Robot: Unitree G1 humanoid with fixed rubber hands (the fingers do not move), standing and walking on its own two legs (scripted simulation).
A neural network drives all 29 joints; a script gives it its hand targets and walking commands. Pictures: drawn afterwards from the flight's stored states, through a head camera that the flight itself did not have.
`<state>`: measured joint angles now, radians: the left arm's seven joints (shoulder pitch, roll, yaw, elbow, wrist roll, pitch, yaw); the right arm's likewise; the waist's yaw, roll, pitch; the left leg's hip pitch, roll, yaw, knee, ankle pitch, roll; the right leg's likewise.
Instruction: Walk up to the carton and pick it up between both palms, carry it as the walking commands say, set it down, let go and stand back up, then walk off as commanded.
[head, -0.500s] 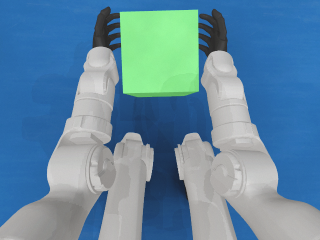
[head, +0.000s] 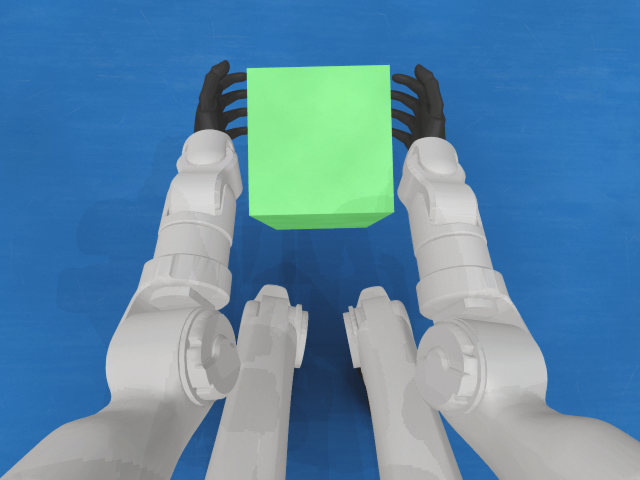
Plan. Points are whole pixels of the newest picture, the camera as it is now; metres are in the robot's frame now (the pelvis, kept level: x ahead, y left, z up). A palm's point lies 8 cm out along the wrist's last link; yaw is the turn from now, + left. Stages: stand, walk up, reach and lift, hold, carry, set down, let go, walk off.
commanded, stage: reach and lift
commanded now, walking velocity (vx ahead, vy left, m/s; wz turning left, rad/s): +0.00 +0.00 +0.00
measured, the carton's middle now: (320, 166) +0.48 +0.01 -0.15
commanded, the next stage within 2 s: none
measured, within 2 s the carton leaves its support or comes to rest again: neither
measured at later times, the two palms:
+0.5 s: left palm (197, 118) +0.47 +0.13 +0.00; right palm (453, 127) +0.47 -0.11 +0.01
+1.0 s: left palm (176, 97) +0.45 +0.13 +0.08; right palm (499, 109) +0.45 -0.11 +0.09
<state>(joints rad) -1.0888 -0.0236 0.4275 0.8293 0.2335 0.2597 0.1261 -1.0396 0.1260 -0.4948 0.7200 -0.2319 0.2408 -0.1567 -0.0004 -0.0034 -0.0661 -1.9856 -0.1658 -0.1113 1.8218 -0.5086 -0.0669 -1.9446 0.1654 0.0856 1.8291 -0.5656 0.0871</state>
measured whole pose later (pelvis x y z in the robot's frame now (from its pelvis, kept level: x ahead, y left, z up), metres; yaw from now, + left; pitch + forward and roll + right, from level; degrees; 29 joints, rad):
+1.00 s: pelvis +0.03 +0.00 +0.13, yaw +0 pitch +30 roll -1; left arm -0.82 -0.12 0.41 0.74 0.26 0.23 0.12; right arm -0.76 0.20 -0.47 0.66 -0.25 0.20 -0.13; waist -0.01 -0.02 -0.11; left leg -1.45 -0.14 -0.13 1.38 -0.46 -0.04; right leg -1.42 0.15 0.14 1.39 -0.50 0.06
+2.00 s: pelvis +0.07 +0.00 +0.26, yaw +0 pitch +15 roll +0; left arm -0.51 -0.22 0.39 0.62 0.31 0.25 0.11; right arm -0.51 0.24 -0.37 0.61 -0.30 0.22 -0.10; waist -0.01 -0.01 -0.05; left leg -0.73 -0.09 -0.14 0.75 -0.28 -0.01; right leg -0.71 0.10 0.19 0.76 -0.30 0.03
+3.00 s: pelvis +0.07 +0.00 +0.29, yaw +0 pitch -9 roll +0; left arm -0.51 -0.22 0.38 0.55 0.35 0.68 0.09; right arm -0.54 0.25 -0.37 0.56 -0.36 0.66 -0.09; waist -0.01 -0.01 -0.01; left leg -0.10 -0.06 -0.14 0.45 -0.19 -0.01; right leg -0.10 0.07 0.17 0.47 -0.22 0.01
